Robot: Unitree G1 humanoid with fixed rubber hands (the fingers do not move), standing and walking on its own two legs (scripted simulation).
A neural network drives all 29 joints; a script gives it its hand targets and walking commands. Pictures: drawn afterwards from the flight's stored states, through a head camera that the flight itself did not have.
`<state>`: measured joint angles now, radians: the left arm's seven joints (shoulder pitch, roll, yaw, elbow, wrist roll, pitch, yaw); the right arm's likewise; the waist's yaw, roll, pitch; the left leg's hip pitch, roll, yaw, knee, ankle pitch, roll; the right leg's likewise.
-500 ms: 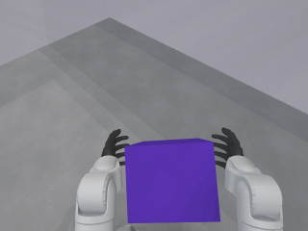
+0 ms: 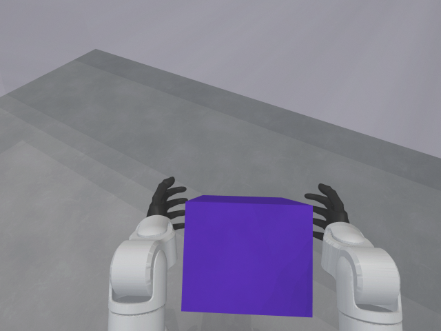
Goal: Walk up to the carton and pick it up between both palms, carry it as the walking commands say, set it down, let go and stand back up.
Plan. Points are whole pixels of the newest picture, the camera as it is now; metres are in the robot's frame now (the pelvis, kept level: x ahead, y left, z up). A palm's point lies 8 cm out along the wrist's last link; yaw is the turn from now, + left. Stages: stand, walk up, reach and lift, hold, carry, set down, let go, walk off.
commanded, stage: carry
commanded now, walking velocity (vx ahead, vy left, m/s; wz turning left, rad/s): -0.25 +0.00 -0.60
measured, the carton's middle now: (243, 240) +0.30 +0.01 -0.01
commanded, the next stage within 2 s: none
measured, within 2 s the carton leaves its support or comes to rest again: neither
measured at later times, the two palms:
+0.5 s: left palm (168, 328) +0.13 +0.10 +0.09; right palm out of the picture +0.07 -0.16 +0.11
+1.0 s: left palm out of the picture -0.01 +0.03 +0.08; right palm out of the picture -0.16 -0.20 +0.10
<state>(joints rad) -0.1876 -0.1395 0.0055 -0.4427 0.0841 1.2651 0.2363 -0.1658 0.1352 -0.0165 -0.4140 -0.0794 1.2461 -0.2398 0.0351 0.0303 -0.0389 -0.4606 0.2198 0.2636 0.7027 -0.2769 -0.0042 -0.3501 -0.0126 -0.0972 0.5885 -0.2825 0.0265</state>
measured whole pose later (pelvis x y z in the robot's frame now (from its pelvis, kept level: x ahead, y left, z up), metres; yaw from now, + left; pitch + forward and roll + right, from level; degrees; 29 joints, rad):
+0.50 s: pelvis -0.16 +0.02 +0.02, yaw -15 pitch +3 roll -3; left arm -0.14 -0.13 0.00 -0.48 0.07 1.27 0.23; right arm -0.14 0.13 0.00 -0.42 -0.08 1.23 -0.23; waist 0.06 -0.02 0.00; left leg -0.33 0.12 0.15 0.57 -0.28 0.02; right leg -0.63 0.02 -0.06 1.11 -0.37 0.05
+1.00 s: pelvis -0.32 +0.06 +0.00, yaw -32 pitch +6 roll +0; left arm -0.15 -0.13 0.00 -0.47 0.10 1.23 0.23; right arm -0.16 0.14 0.00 -0.47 -0.05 1.24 -0.25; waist -0.03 -0.04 -0.01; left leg -0.35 0.02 0.07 0.61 -0.40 -0.02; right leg -0.53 0.03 0.05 0.44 0.00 0.00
